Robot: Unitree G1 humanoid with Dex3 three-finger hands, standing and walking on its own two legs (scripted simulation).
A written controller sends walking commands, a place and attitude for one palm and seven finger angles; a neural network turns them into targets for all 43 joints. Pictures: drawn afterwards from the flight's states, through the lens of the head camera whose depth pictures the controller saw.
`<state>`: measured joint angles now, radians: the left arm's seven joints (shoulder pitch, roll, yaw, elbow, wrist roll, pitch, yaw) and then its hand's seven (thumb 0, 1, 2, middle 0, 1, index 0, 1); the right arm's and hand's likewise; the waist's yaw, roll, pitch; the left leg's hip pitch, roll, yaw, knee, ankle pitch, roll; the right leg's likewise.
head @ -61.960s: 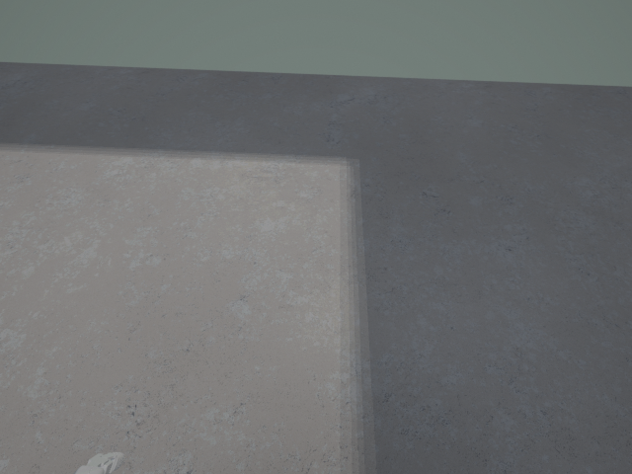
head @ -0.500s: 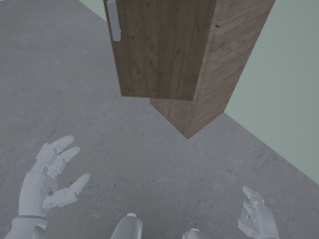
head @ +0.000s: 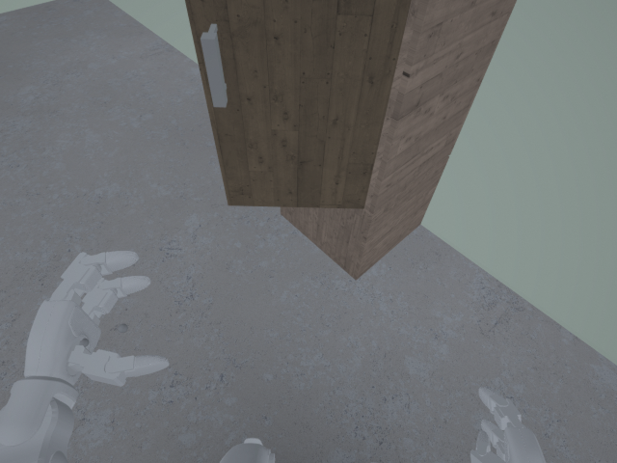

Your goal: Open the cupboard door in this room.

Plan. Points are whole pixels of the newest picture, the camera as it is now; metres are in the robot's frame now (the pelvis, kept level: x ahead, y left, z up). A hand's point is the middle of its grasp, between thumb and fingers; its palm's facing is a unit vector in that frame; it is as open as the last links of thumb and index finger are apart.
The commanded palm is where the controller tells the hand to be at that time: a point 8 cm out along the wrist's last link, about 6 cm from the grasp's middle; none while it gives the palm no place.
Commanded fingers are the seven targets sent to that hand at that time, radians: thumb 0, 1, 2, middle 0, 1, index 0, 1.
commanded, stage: raise the hand with hooked fingers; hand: left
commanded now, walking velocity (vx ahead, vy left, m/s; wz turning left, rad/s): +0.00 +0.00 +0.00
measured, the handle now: (216, 66) +0.75 +0.22 +0.10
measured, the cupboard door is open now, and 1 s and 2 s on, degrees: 47 47 47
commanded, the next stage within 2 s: move the hooked fingers beside the handle in 0.98 s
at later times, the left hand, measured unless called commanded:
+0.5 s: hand (77, 274) +0.29 +0.28 +0.11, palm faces +0.07 -1.00 -0.03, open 14.0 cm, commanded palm +0.26 +0.32 +0.11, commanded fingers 0.00 -0.50 0.30 -0.30 -1.20 -0.30 -1.20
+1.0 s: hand (90, 273) +0.29 +0.26 +0.11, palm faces +0.06 -1.00 -0.01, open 14.0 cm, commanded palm +0.26 +0.31 +0.11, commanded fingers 0.00 -0.50 0.30 -0.30 -1.20 -0.30 -1.20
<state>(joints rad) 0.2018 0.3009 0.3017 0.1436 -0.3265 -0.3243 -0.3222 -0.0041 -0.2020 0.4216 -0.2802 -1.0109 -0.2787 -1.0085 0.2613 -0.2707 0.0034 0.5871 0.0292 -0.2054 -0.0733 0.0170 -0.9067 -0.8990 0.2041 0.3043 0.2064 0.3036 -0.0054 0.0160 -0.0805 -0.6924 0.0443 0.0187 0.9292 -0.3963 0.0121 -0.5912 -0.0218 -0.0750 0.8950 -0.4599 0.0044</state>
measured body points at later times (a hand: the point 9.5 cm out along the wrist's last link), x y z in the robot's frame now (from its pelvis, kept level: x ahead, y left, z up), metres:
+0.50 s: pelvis +0.00 +0.00 +0.02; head +0.03 +0.01 +0.47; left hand +0.28 +0.33 +0.11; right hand +0.17 -0.24 -0.06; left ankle +0.04 +0.11 -0.69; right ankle -0.01 -0.12 -0.69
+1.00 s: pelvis +0.00 -0.01 +0.02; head +0.03 -0.01 +0.47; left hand +0.28 +0.32 +0.12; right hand +0.16 -0.26 -0.06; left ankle +0.04 +0.11 -0.69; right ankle -0.01 -0.12 -0.69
